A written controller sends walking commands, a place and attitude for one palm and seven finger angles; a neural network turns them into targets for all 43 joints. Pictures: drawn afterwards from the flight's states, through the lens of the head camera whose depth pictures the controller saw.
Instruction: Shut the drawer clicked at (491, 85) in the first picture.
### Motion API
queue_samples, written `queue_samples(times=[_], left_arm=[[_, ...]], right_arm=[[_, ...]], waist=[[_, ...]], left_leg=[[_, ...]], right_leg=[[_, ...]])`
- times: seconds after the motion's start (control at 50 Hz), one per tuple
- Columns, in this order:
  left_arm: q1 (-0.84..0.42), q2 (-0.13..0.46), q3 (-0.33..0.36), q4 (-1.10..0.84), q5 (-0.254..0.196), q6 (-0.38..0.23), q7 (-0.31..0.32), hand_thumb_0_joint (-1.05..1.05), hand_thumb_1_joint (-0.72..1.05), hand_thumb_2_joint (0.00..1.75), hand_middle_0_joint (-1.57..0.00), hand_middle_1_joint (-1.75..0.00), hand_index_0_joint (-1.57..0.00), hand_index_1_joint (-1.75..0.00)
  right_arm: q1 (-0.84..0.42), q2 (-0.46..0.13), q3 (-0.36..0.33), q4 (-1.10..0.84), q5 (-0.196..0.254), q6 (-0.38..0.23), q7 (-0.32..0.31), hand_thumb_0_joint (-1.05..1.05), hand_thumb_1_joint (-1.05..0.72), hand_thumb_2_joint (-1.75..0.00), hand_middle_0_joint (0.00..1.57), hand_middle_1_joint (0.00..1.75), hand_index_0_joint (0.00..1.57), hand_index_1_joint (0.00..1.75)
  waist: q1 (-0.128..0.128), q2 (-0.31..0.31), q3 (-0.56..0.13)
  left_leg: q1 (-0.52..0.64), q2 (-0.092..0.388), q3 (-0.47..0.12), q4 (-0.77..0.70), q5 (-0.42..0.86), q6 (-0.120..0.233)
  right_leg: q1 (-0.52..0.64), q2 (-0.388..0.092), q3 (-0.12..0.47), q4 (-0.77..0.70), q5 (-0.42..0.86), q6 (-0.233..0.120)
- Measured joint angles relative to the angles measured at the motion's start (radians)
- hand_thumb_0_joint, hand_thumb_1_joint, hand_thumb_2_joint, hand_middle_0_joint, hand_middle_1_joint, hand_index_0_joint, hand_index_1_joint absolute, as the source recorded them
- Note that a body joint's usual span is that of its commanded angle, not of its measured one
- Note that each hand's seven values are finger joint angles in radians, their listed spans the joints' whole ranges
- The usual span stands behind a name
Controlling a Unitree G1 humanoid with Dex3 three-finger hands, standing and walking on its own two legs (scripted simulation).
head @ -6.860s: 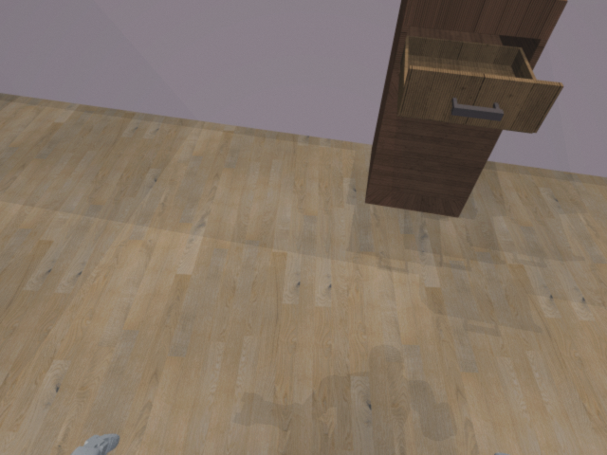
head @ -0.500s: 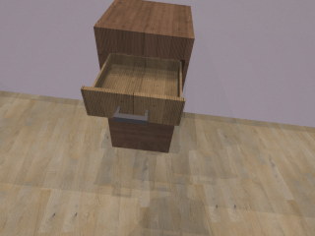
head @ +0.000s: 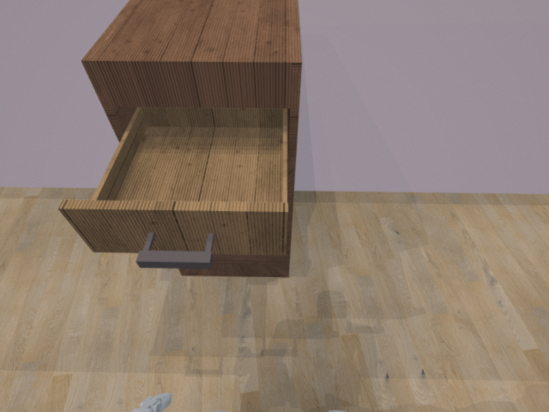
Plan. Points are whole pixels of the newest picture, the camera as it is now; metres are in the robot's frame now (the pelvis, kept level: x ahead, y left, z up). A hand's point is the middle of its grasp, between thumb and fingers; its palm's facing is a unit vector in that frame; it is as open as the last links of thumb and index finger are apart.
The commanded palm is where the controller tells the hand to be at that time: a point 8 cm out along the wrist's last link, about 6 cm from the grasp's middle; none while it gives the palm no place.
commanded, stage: take the last steps up to it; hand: left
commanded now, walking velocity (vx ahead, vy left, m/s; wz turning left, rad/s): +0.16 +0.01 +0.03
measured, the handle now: (178, 249) +0.39 +0.18 -0.03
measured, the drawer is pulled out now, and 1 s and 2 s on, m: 0.29 0.29 0.29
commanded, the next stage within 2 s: come to a stop and stand still in 0.02 s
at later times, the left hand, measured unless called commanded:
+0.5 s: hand out of the picture +0.04 +0.20 -0.17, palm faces +0.04 -0.98 -0.19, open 7.4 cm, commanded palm none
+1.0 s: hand out of the picture +0.01 +0.14 -0.16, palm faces +0.02 -0.98 -0.21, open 7.3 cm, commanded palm none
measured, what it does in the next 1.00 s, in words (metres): steps on the spot: left foot, then right foot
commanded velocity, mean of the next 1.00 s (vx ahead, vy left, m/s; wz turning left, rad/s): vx -0.06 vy -0.03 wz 0.00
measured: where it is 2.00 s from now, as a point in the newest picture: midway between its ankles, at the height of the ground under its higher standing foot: outside the picture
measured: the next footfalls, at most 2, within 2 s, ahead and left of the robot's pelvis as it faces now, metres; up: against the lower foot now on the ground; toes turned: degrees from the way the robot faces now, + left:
left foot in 0.24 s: +0.17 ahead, +0.13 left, +0.00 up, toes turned +5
right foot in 0.64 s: +0.05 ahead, -0.13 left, +0.00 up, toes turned -6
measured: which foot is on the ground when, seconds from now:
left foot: up 0.00-0.22, down 0.24-0.64, up 0.66-0.90, down 0.92-1.00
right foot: down 0.00-0.30, up 0.32-0.62, down 0.64-1.00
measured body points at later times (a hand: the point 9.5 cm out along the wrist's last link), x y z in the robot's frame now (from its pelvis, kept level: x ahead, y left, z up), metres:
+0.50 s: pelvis +0.05 +0.02 +0.01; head +0.08 +0.04 +0.46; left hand +0.04 +0.25 -0.15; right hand +0.16 -0.19 -0.13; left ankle +0.13 +0.13 -0.72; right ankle +0.01 -0.11 -0.68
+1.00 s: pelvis -0.02 -0.04 +0.02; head +0.00 -0.04 +0.47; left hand +0.01 +0.19 -0.14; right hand -0.05 -0.26 -0.15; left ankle -0.02 +0.10 -0.72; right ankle +0.01 -0.13 -0.72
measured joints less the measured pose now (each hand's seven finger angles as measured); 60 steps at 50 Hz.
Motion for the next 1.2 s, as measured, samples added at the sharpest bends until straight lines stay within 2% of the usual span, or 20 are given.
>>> queue_samples(times=[0.04,0.12,0.2,0.24,0.3,0.38,0.46,0.52,0.58,0.64,0.68,0.72,0.76,0.8,0.84,0.92,0.94,1.04,1.2], left_arm=[[0.031,0.001,0.018,0.011,-0.007,0.001,0.02,-0.01,0.93,0.9,-0.2,-0.3,-0.2,-0.3],[0.084,0.03,0.013,0.04,0.004,0.015,0.022,-0.02,0.95,0.9,-0.2,-0.3,-0.2,-0.3],[0.131,0.035,0.002,0.071,0.006,0.028,0.016,-0.01,0.93,0.9,-0.2,-0.3,-0.2,-0.3],[0.153,0.03,-0.005,0.087,0.001,0.038,0.018,-0.01,0.93,0.9,-0.2,-0.3,-0.19,-0.3],[0.166,0.035,-0.014,0.106,-0.003,0.064,0.025,0.0,0.92,0.9,-0.2,-0.3,-0.19,-0.3],[0.171,0.036,-0.019,0.097,-0.002,0.093,0.023,0.0,0.91,0.9,-0.2,-0.3,-0.19,-0.3],[0.162,0.033,-0.008,0.069,0.003,0.108,0.021,0.0,0.91,0.9,-0.2,-0.3,-0.19,-0.3],[0.157,0.039,0.005,0.048,0.005,0.116,0.023,0.01,0.91,0.9,-0.2,-0.3,-0.19,-0.3],[0.149,0.044,0.011,0.033,0.005,0.117,0.024,0.01,0.91,0.9,-0.2,-0.3,-0.19,-0.3],[0.159,0.05,0.01,0.018,0.009,0.101,0.024,0.0,0.91,0.9,-0.2,-0.3,-0.19,-0.3],[0.16,0.038,0.003,0.026,0.015,0.095,0.025,0.0,0.91,0.9,-0.19,-0.3,-0.19,-0.3],[0.17,0.026,-0.003,0.032,0.015,0.097,0.024,0.0,0.91,0.9,-0.19,-0.3,-0.19,-0.3],[0.174,0.016,-0.008,0.043,0.014,0.096,0.024,0.0,0.91,0.9,-0.2,-0.3,-0.19,-0.3],[0.17,0.007,-0.013,0.052,0.013,0.092,0.022,0.01,0.9,0.9,-0.2,-0.3,-0.19,-0.3],[0.159,-0.001,-0.017,0.058,0.011,0.083,0.02,0.01,0.9,0.9,-0.2,-0.3,-0.19,-0.3],[0.133,0.005,-0.017,0.08,0.001,0.072,0.027,0.02,0.93,0.9,-0.2,-0.3,-0.2,-0.3],[0.12,0.012,-0.016,0.089,-0.003,0.072,0.026,0.02,0.93,0.9,-0.2,-0.3,-0.2,-0.3],[0.103,0.026,-0.019,0.111,-0.011,0.072,0.023,0.01,0.93,0.9,-0.2,-0.3,-0.2,-0.3],[0.149,0.001,-0.021,0.128,-0.005,0.076,0.02,0.01,0.91,0.9,-0.2,-0.3,-0.2,-0.3]], right_arm=[[-0.051,-0.016,-0.005,-0.037,-0.006,0.003,0.0,0.01,-0.91,-0.9,0.2,0.3,0.2,0.3],[-0.144,-0.035,-0.008,-0.103,-0.009,0.002,0.005,0.0,-0.91,-0.9,0.2,0.3,0.2,0.3],[-0.218,-0.052,-0.004,-0.127,-0.007,-0.006,0.005,0.01,-0.93,-0.9,0.2,0.3,0.2,0.3],[-0.239,-0.058,0.007,-0.128,-0.004,-0.014,0.004,0.0,-0.93,-0.9,0.2,0.3,0.2,0.3],[-0.265,-0.035,0.022,-0.115,-0.001,-0.016,-0.001,0.0,-0.93,-0.9,0.2,0.3,0.2,0.3],[-0.296,0.0,0.034,-0.12,0.003,0.0,-0.012,0.0,-0.92,-0.9,0.2,0.3,0.2,0.3],[-0.329,0.014,0.025,-0.138,0.002,0.015,-0.019,0.0,-0.91,-0.9,0.2,0.3,0.21,0.3],[-0.34,0.007,0.013,-0.151,-0.001,0.024,-0.016,0.0,-0.92,-0.9,0.2,0.3,0.21,0.3],[-0.329,-0.011,0.002,-0.151,-0.006,0.034,-0.009,0.0,-0.91,-0.9,0.2,0.3,0.21,0.3],[-0.299,-0.03,-0.011,-0.142,-0.005,0.049,-0.001,0.0,-0.91,-0.9,0.2,0.3,0.21,0.3],[-0.276,-0.049,-0.022,-0.13,0.001,0.064,0.003,0.0,-0.91,-0.9,0.2,0.3,0.21,0.3],[-0.243,-0.061,-0.027,-0.114,0.001,0.081,0.008,0.0,-0.91,-0.9,0.2,0.3,0.2,0.3],[-0.217,-0.068,-0.027,-0.098,0.0,0.083,0.011,0.0,-0.91,-0.9,0.2,0.3,0.2,0.3],[-0.191,-0.07,-0.023,-0.086,0.001,0.074,0.009,0.0,-0.91,-0.9,0.2,0.3,0.2,0.3],[-0.167,-0.069,-0.018,-0.075,0.002,0.065,0.004,0.0,-0.91,-0.9,0.2,0.3,0.2,0.3],[-0.129,-0.056,0.003,-0.039,0.003,0.042,-0.01,0.0,-0.91,-0.9,0.2,0.3,0.2,0.3],[-0.128,-0.043,0.009,-0.023,0.002,0.037,-0.014,0.0,-0.91,-0.9,0.2,0.3,0.2,0.3],[-0.109,0.002,0.035,0.014,0.002,0.026,-0.016,0.0,-0.91,-0.9,0.2,0.3,0.2,0.3],[-0.098,0.024,0.037,-0.005,-0.004,0.029,-0.01,0.0,-0.91,-0.9,0.2,0.3,0.2,0.3]], waist=[[0.002,0.005,-0.014],[0.017,0.002,-0.042],[0.048,-0.004,-0.049],[0.063,-0.001,-0.05],[0.082,-0.043,-0.045],[0.098,-0.08,-0.033],[0.091,-0.063,-0.007],[0.082,-0.051,0.002],[0.069,-0.032,-0.004],[0.064,-0.024,-0.027],[0.057,0.003,-0.03],[0.058,0.01,-0.051],[0.057,0.008,-0.066],[0.048,0.004,-0.072],[0.042,0.0,-0.072],[0.033,0.007,-0.068],[0.033,-0.008,-0.059],[0.051,-0.038,-0.046],[0.049,-0.024,-0.064]], left_leg=[[-0.087,0.019,0.004,-0.017,0.045,-0.01],[-0.15,0.042,0.029,-0.216,0.108,-0.031],[-0.098,0.029,0.034,-0.444,0.164,-0.045],[-0.023,0.022,0.027,-0.597,0.28,-0.051],[0.026,-0.006,0.045,-0.636,0.278,-0.001],[0.048,-0.035,0.07,-0.697,0.292,0.02],[0.029,-0.026,0.074,-0.726,0.33,0.021],[0.006,-0.013,0.078,-0.726,0.347,0.012],[-0.019,-0.002,0.072,-0.717,0.361,-0.002],[-0.054,0.001,0.067,-0.681,0.362,-0.021],[-0.075,0.003,0.037,-0.618,0.248,-0.032],[-0.093,-0.017,0.0,-0.512,0.129,-0.026],[-0.095,-0.031,-0.018,-0.409,0.099,-0.02],[-0.069,-0.035,-0.018,-0.375,0.087,-0.021],[-0.017,-0.035,-0.014,-0.419,0.074,-0.025],[0.133,-0.022,-0.026,-0.677,0.164,-0.03],[0.142,-0.027,-0.028,-0.7,0.165,-0.037],[0.175,-0.034,-0.021,-0.763,0.217,-0.05],[0.174,-0.033,-0.015,-0.787,0.244,-0.046]], right_leg=[[0.038,0.008,-0.006,-0.057,0.018,0.008],[0.092,0.017,-0.006,-0.132,0.03,0.007],[0.134,0.022,0.007,-0.15,0.017,0.023],[0.145,0.027,0.012,-0.124,-0.009,0.037],[0.159,-0.001,0.027,-0.088,-0.045,0.06],[0.116,-0.024,0.075,0.019,-0.164,0.076],[0.016,-0.012,0.122,0.248,-0.258,0.083],[-0.024,-0.011,0.137,0.33,-0.268,0.09],[-0.001,-0.02,0.127,0.256,-0.26,0.085],[0.084,-0.03,0.113,0.029,-0.145,0.071],[0.09,-0.018,0.097,0.015,-0.094,0.055],[0.095,-0.013,0.092,-0.004,-0.089,0.04],[0.104,-0.008,0.095,-0.047,-0.066,0.031],[0.107,-0.001,0.095,-0.083,-0.039,0.024],[0.102,0.007,0.091,-0.102,-0.021,0.018],[0.077,0.036,0.067,-0.094,-0.014,0.013],[0.078,0.03,0.064,-0.092,-0.013,0.014],[0.112,0.027,0.07,-0.158,0.037,0.012],[0.109,0.03,0.075,-0.185,0.067,0.011]])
